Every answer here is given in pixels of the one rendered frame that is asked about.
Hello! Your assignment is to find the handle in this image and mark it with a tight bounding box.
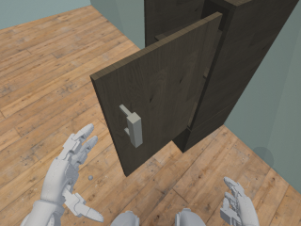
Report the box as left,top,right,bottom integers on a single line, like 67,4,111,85
119,105,143,148

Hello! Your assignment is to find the robot left hand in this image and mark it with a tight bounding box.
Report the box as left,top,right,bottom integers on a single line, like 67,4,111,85
40,123,104,223

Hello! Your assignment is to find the cupboard door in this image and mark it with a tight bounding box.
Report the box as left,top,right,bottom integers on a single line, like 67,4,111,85
89,11,223,177

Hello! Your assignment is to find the robot left thigh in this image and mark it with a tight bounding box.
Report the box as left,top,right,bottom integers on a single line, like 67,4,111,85
110,213,140,226

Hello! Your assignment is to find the left robot forearm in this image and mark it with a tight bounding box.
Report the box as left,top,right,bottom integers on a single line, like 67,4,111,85
20,200,65,226

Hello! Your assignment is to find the robot right hand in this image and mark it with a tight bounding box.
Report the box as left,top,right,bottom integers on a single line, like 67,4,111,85
220,176,260,226

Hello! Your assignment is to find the robot right shin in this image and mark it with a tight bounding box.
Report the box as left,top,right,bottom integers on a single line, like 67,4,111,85
182,208,191,212

